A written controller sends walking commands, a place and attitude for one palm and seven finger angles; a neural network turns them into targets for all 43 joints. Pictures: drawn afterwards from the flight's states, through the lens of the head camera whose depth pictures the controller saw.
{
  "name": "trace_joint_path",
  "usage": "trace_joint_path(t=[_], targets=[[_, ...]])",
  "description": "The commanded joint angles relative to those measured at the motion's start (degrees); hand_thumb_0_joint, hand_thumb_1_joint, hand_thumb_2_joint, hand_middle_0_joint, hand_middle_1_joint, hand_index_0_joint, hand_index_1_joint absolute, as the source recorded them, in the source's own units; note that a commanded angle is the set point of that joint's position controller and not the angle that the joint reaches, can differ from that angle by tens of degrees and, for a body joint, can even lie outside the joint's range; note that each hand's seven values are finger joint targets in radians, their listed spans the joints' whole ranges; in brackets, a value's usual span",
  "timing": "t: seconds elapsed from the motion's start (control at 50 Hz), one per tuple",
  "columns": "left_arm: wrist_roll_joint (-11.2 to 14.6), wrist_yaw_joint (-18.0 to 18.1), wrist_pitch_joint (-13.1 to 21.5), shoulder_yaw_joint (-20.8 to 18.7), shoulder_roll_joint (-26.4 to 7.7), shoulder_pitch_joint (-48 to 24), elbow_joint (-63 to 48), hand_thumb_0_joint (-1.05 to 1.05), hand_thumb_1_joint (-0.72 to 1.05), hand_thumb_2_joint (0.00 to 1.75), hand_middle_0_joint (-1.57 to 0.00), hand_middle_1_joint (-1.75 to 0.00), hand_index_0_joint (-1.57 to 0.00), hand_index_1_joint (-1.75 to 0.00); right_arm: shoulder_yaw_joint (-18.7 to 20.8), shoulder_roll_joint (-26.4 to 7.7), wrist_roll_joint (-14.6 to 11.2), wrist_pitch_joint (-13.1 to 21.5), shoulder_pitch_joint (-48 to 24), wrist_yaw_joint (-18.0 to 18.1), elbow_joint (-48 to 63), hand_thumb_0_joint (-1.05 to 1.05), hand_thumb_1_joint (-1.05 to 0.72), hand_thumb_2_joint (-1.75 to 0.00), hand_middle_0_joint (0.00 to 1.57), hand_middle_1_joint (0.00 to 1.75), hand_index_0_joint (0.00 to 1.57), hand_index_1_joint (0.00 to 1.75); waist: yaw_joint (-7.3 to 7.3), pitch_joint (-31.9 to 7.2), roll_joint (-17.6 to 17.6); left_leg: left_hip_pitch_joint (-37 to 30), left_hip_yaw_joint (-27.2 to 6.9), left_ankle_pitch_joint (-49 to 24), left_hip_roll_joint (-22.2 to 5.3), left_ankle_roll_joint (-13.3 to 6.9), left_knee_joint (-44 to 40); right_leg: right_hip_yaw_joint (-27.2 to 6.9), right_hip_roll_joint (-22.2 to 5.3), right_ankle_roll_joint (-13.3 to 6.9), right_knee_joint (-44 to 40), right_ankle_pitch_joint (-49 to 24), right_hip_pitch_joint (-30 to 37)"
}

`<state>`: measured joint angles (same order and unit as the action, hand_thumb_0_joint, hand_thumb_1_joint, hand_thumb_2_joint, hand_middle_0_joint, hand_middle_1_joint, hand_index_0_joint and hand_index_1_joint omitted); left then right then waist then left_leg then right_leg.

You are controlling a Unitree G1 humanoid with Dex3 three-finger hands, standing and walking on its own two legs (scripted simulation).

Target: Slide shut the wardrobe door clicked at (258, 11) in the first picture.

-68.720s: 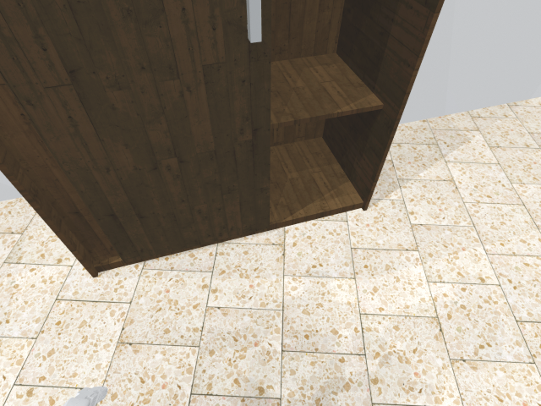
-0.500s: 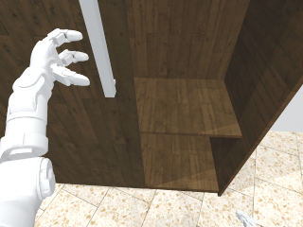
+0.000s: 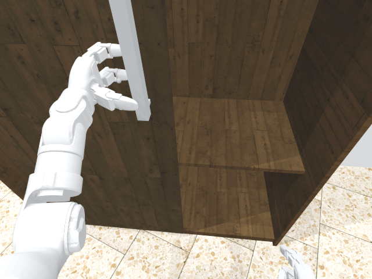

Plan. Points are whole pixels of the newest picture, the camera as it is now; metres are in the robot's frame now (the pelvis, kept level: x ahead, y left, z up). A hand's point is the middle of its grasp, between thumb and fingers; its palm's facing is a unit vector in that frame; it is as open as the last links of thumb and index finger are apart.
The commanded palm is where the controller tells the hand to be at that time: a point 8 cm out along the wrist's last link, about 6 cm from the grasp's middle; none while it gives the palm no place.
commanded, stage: slide the fingers in behind the handle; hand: left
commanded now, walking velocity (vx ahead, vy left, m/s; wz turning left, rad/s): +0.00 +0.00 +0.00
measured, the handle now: (135, 56) +0.47 +0.12 +0.27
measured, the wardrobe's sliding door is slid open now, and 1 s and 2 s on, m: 0.47 0.47 0.47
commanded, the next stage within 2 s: grip the handle and tug to test in 1.80 s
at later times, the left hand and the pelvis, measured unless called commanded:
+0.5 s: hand (123, 84) +0.42 +0.14 +0.24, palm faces -0.04 -1.00 -0.03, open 14.0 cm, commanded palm +0.40 +0.20 +0.24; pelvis +0.00 +0.00 +0.00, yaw -1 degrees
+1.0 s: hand (130, 84) +0.42 +0.13 +0.24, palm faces -0.04 -1.00 -0.03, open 14.0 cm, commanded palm +0.40 +0.18 +0.24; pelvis +0.00 -0.01 +0.00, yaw +0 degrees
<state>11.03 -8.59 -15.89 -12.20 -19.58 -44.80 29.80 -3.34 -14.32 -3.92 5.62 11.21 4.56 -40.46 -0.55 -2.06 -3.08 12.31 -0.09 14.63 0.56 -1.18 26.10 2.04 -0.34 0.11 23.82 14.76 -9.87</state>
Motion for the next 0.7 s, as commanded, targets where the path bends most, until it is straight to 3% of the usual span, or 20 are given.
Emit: trace_joint_path(t=[0.0, 0.06, 0.1, 0.14, 0.18, 0.22, 0.24, 0.28, 0.36, 0.42, 0.44, 0.56, 0.64, 0.68], targets=[[0.3, 0.5, 4.6, -3.5, -13.0, -31.9, -9.1, 0.0, -0.5, 0.3, -0.3, -1.2, -0.3, -1.2, 2.8, -7.8, 0.1, 2.1, -2.7, 0.6, 7.1, 0.0, -0.9, -0.9, 0.2, 0.3, 0.2, 0.3, -2.34, -15.8, 3.4, -10.2, -1.7, -17.1, -1.1, -1.2, -1.2, -0.3, 0.5, -1.4, -2.4, -16.7, -0.4], [0.1, 0.1, 5.3, -1.4, -10.7, -31.5, -8.9, 0.0, -0.5, 0.3, -0.3, -1.2, -0.3, -1.2, 2.8, -7.4, -0.1, 2.1, -2.7, 0.4, 7.4, 0.0, -0.9, -0.9, 0.2, 0.3, 0.2, 0.3, -2.24, -16.1, 0.5, -10.8, -1.7, -17.6, -1.1, -0.9, -1.0, -0.1, 0.4, -1.7, -2.2, -16.4, -0.6], [0.2, 0.2, 5.8, -3.9, -13.2, -30.5, -9.3, 0.0, -0.5, 0.3, -0.3, -1.2, -0.3, -1.2, 3.0, -7.8, 0.0, 2.2, -2.3, 0.3, 7.6, 0.0, -0.9, -0.9, 0.2, 0.3, 0.2, 0.3, -1.85, -17.2, 2.4, -10.8, -2.0, -18.2, -1.1, -1.1, -1.1, -0.2, 0.5, -1.7, -2.1, -17.4, 0.4], [0.3, -0.3, 6.1, -1.8, -10.7, -30.2, -12.3, 0.0, -0.5, 0.3, -0.3, -1.2, -0.3, -1.2, 2.9, -7.4, -0.2, 2.3, -3.1, 0.1, 8.5, 0.0, -0.9, -0.9, 0.2, 0.3, 0.2, 0.3, -1.86, -18.1, 0.7, -11.9, -1.8, -19.3, -1.0, -1.1, -1.1, -0.2, 0.5, -1.7, -1.9, -18.5, 0.9], [0.9, -0.2, 5.9, -1.8, -10.1, -28.1, -11.4, 0.0, -0.5, 0.3, -0.3, -1.2, -0.3, -1.2, 2.9, -7.5, -0.3, 2.2, -3.1, 0.1, 8.3, 0.0, -0.9, -0.9, 0.2, 0.3, 0.2, 0.3, -1.84, -16.7, 3.0, -10.6, -2.0, -18.2, -1.1, -1.2, -1.3, 0.0, 0.6, -1.6, -2.2, -17.7, 0.9], [0.9, -0.3, 5.6, -4.1, -13.1, -28.2, -11.5, 0.0, -0.5, 0.3, -0.3, -1.2, -0.3, -1.2, 3.0, -7.8, -0.3, 2.2, -3.2, 0.3, 8.3, 0.0, -0.9, -0.9, 0.2, 0.3, 0.2, 0.3, -1.45, -16.4, 3.0, -10.1, -1.9, -16.8, -1.1, -1.2, -1.7, -0.2, 0.6, -1.6, -2.5, -16.5, 0.9], [1.0, -0.4, 5.6, -2.9, -11.8, -28.6, -12.8, 0.0, -0.5, 0.3, -0.3, -1.2, -0.3, -1.2, 2.9, -7.7, -0.3, 2.4, -3.4, 0.3, 8.6, 0.0, -0.9, -0.9, 0.2, 0.3, 0.2, 0.3, -1.57, -16.6, 2.3, -10.4, -1.9, -16.7, -1.1, -1.2, -1.9, -0.2, 0.6, -1.6, -2.5, -16.4, 0.9], [0.9, -0.2, 5.5, -3.9, -12.5, -25.5, -13.7, 0.0, -0.5, 0.3, -0.3, -1.2, -0.3, -1.2, 3.1, -7.7, -0.3, 2.4, -3.7, 0.1, 8.9, 0.0, -0.9, -0.9, 0.2, 0.3, 0.2, 0.3, -0.92, -16.7, 2.4, -10.1, -1.9, -17.3, -1.2, -1.2, -1.9, -0.1, 0.6, -1.7, -2.4, -16.7, 1.8], [1.2, 0.0, 4.7, -2.6, -11.0, -25.6, -15.8, 0.0, -0.5, 0.3, -0.3, -1.2, -0.3, -1.2, 3.0, -7.6, -0.3, 2.4, -4.2, 0.1, 8.8, 0.0, -0.9, -0.9, 0.2, 0.3, 0.2, 0.3, -1.01, -15.9, 1.6, -10.2, -1.7, -17.1, -1.1, -1.1, -2.0, 0.0, 0.6, -1.7, -2.7, -16.4, 1.7], [1.1, 0.7, 4.2, -5.5, -13.6, -24.6, -17.5, 0.0, -0.5, 0.3, -0.3, -1.2, -0.3, -1.2, 3.0, -7.7, -0.1, 2.4, -4.5, 0.1, 9.2, 0.0, -0.9, -0.9, 0.2, 0.3, 0.2, 0.3, -0.42, -17.2, 3.0, -10.0, -1.3, -17.8, -0.9, -1.4, -2.0, -0.2, 0.7, -1.5, -2.5, -18.0, 3.1], [1.0, 0.7, 4.1, -4.8, -13.0, -25.1, -18.6, 0.0, -0.5, 0.3, -0.3, -1.2, -0.3, -1.2, 2.9, -7.5, -0.2, 2.4, -4.8, 0.1, 9.3, 0.0, -0.9, -0.9, 0.2, 0.3, 0.2, 0.3, -0.61, -17.3, 1.9, -10.4, -1.1, -18.0, -0.9, -1.3, -2.0, -0.3, 0.6, -1.5, -2.5, -18.0, 2.8], [0.9, 1.2, 3.1, -3.0, -11.2, -23.6, -17.9, 0.0, -0.5, 0.3, -0.3, -1.2, -0.3, -1.2, 2.8, -7.4, -0.2, 1.7, -5.1, 0.1, 9.1, 0.0, -0.9, -0.9, 0.2, 0.3, 0.2, 0.3, -0.84, -15.2, 2.8, -9.4, -1.0, -16.5, -1.1, -1.2, -2.1, -0.2, 0.7, -1.4, -2.9, -16.4, 2.3], [1.1, 1.5, 2.9, -2.3, -9.3, -25.0, -20.4, 0.0, -0.5, 0.3, -0.3, -1.2, -0.3, -1.2, 2.9, -7.1, -0.2, 2.1, -5.8, 0.0, 9.5, 0.0, -0.9, -0.9, 0.2, 0.3, 0.2, 0.3, -1.03, -17.4, 1.6, -11.7, -1.0, -18.7, -0.9, -1.3, -1.6, -0.4, 0.7, -1.4, -2.5, -18.9, 2.3], [1.2, 1.8, 2.7, -3.6, -10.5, -22.6, -20.4, 0.0, -0.5, 0.3, -0.3, -1.2, -0.3, -1.2, 2.8, -7.1, -0.1, 1.7, -5.6, -0.2, 9.5, 0.0, -0.9, -0.9, 0.2, 0.3, 0.2, 0.3, -0.44, -17.9, 2.6, -11.1, -1.1, -19.8, -0.8, -1.3, -1.4, -0.3, 0.7, -1.5, -2.3, -20.2, 3.4]])
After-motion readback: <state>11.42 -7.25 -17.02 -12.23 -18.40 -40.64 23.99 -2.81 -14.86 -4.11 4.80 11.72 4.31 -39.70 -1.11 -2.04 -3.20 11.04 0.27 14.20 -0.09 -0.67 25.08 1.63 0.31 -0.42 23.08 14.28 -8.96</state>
